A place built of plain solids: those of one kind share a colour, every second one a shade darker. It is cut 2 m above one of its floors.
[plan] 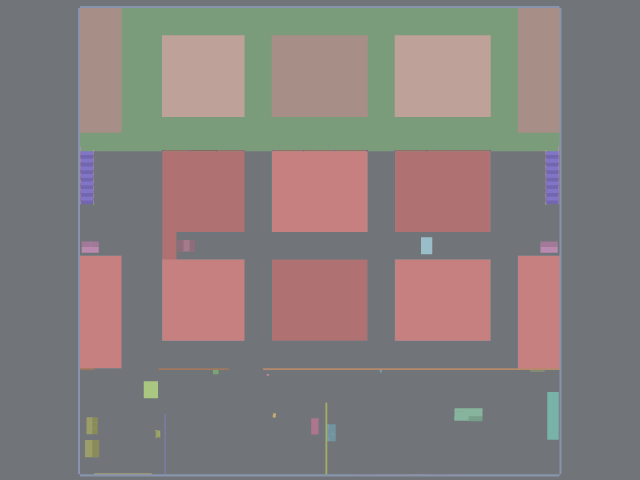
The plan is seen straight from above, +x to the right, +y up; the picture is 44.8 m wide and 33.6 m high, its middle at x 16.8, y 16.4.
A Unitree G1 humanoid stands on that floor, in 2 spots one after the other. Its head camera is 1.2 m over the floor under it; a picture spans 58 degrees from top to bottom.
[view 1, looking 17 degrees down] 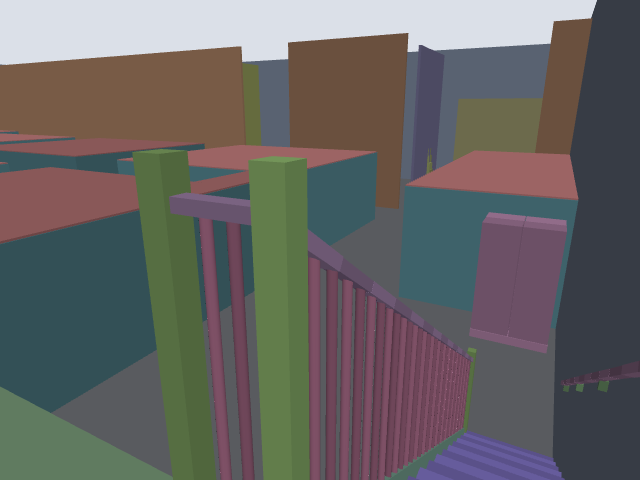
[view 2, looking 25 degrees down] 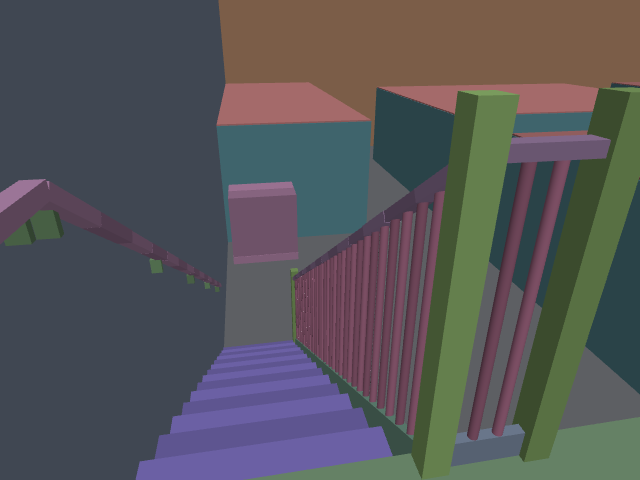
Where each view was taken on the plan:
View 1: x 0.46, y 23.41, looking -62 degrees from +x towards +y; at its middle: deck_guard_rail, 1.04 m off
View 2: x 33.10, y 23.51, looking -100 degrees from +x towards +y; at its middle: ground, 8.94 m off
